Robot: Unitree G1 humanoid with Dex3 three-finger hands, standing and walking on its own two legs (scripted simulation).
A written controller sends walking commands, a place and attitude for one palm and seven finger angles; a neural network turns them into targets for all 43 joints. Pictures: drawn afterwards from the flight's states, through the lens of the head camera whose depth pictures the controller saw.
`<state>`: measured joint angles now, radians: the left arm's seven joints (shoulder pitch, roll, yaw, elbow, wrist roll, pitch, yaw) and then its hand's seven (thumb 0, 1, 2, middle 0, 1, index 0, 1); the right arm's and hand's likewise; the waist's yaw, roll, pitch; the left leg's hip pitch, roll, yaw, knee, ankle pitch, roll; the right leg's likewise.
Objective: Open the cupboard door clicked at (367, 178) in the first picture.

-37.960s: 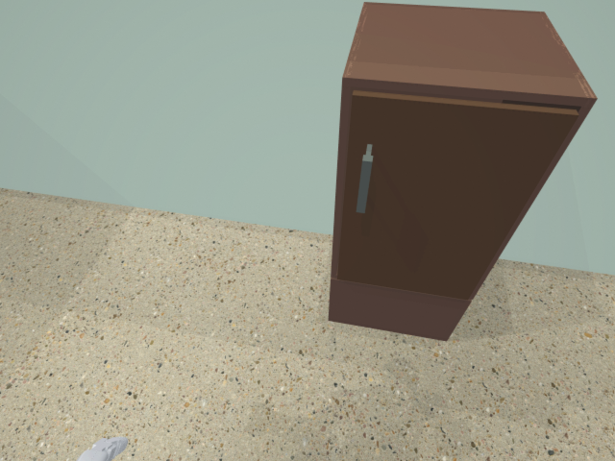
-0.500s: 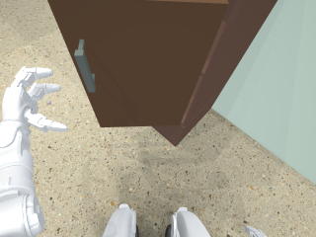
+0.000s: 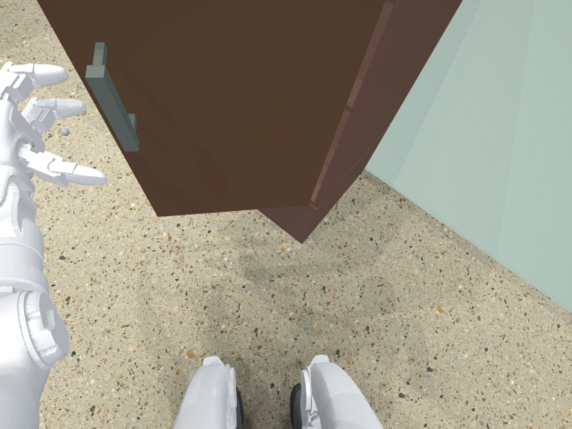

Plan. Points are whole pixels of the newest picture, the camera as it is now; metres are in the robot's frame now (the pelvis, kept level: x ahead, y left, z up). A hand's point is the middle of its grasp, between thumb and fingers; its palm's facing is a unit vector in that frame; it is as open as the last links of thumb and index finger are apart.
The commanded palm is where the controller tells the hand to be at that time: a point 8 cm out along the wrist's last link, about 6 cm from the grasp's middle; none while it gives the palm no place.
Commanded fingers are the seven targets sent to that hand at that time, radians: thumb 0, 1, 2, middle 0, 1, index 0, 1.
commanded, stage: move the hooked fingers beside the handle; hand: left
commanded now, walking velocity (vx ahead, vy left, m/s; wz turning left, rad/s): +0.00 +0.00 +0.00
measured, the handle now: (117, 102) +0.53 +0.21 +0.06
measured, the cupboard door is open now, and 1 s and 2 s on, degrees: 46 46 46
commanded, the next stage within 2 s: slide the fingers in behind the handle in 0.78 s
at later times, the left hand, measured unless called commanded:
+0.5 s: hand (58, 139) +0.48 +0.27 +0.06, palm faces +0.08 -1.00 -0.02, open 14.0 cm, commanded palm +0.46 +0.30 +0.06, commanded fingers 0.00 -0.50 0.30 -0.30 -1.20 -0.30 -1.20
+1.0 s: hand (68, 138) +0.48 +0.26 +0.06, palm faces +0.08 -1.00 -0.02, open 14.0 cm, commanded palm +0.46 +0.29 +0.06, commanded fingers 0.00 -0.50 0.30 -0.30 -1.20 -0.30 -1.20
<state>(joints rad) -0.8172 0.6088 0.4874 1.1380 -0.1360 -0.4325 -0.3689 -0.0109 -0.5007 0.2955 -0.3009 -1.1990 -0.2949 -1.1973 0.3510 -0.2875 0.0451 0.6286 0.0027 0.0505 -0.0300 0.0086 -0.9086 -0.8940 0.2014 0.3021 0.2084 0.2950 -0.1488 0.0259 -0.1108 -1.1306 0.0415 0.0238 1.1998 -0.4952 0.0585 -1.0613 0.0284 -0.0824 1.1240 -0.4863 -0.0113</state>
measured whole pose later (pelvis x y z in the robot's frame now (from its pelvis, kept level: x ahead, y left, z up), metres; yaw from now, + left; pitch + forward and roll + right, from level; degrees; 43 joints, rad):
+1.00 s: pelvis +0.00 +0.00 +0.01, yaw +0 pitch +23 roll -4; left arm -0.76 0.56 0.47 1.10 -0.15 -0.45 -0.34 -0.01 -0.50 0.30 -0.30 -1.20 -0.30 -1.20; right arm 0.35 -0.27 0.05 0.62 0.01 0.08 -0.02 0.01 -0.91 -0.89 0.20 0.30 0.21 0.30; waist -0.14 0.03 -0.12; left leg -1.09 0.04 0.02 1.18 -0.50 0.06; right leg -1.02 0.03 -0.08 1.10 -0.49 -0.01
